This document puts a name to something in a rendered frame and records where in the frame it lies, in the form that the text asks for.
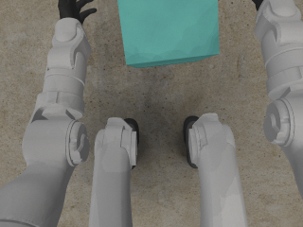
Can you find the robot right upper arm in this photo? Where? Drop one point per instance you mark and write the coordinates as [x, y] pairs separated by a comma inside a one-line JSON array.
[[283, 126]]

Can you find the left robot foot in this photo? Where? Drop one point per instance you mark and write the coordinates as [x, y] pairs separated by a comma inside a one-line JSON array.
[[133, 125]]

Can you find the carton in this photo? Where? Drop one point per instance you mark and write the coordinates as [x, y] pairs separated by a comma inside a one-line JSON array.
[[165, 32]]

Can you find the left robot forearm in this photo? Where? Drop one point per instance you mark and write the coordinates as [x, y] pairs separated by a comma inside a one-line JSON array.
[[65, 75]]

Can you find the robot left hand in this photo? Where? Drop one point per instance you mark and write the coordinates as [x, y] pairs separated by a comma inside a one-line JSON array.
[[71, 9]]

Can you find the robot left upper arm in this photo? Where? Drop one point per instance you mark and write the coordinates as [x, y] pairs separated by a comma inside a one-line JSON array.
[[52, 149]]

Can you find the robot left shin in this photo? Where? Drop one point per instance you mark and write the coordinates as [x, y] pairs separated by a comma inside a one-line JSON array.
[[113, 121]]

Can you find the right robot forearm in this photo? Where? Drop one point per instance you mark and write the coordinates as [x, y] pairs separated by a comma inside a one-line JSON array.
[[280, 31]]

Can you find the robot right hand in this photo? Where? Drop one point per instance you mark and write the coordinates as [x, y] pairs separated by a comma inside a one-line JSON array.
[[258, 3]]

